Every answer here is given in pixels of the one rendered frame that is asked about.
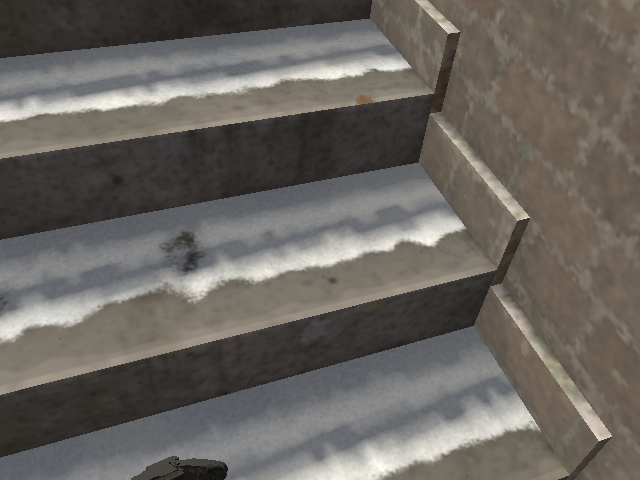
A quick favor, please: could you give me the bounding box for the left robot hand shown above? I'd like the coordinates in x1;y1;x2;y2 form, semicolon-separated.
131;456;228;480

